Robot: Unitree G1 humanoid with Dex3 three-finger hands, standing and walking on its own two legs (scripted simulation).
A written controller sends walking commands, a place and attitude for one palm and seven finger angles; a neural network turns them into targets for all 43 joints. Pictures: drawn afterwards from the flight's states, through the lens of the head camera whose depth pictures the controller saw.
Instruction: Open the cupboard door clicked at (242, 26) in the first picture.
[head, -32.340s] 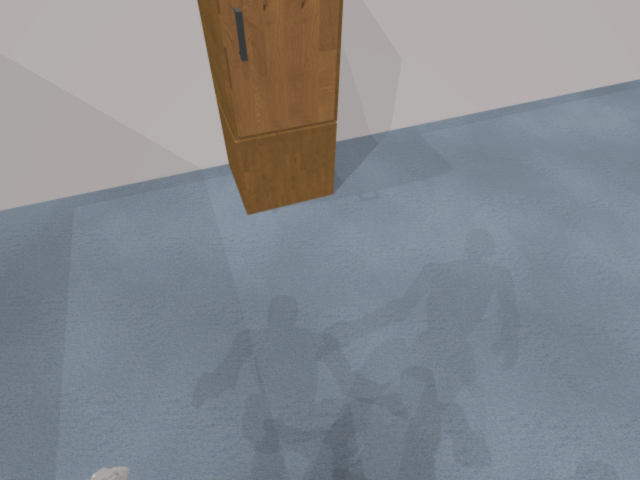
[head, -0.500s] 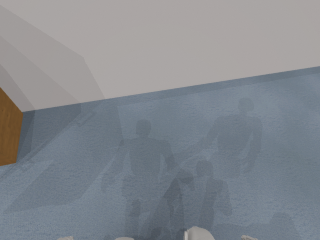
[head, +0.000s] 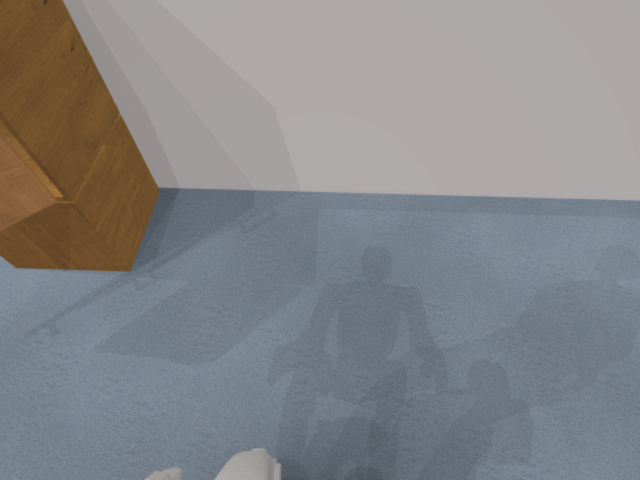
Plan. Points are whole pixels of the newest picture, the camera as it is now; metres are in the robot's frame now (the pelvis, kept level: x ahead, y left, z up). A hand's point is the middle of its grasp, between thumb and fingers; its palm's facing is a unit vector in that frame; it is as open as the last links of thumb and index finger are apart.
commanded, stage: turn to face it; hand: left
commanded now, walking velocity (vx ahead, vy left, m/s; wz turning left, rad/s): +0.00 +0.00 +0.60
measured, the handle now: out of the picture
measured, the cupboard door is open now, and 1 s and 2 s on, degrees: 44 44 44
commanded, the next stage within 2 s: take the last steps up to it in 1.20 s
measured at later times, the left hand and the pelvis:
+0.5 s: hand out of the picture +0.08 +0.22 -0.16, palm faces +0.29 -0.91 -0.29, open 7.4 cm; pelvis +0.02 -0.02 -0.01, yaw +16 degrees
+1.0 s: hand out of the picture -0.07 +0.20 -0.19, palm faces +0.58 -0.78 -0.23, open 7.3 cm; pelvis +0.02 +0.01 -0.01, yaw +33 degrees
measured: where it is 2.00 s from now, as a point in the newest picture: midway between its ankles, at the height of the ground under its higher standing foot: outside the picture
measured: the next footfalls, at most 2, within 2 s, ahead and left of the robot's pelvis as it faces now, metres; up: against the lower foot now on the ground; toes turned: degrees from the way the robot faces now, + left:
left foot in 0.10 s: +0.04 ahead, +0.13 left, +0.00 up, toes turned +9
right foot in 0.48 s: +0.10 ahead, -0.12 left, +0.00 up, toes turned +14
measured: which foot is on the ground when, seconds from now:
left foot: up 0.00-0.08, down 0.10-0.48, up 0.50-0.84, down 0.86-1.00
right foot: down 0.00-0.10, up 0.12-0.46, down 0.48-0.86, up 0.88-1.00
